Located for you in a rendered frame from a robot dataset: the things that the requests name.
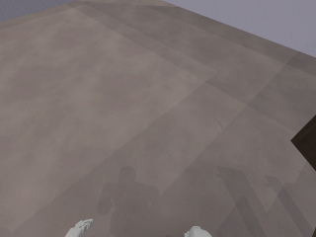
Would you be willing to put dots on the right robot shin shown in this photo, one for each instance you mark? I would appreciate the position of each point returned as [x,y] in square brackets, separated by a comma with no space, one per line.
[195,227]

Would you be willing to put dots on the robot left hand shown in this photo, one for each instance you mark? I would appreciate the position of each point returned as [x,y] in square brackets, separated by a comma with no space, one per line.
[80,228]

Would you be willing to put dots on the cupboard door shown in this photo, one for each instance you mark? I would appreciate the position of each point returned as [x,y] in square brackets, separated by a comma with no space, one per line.
[305,142]

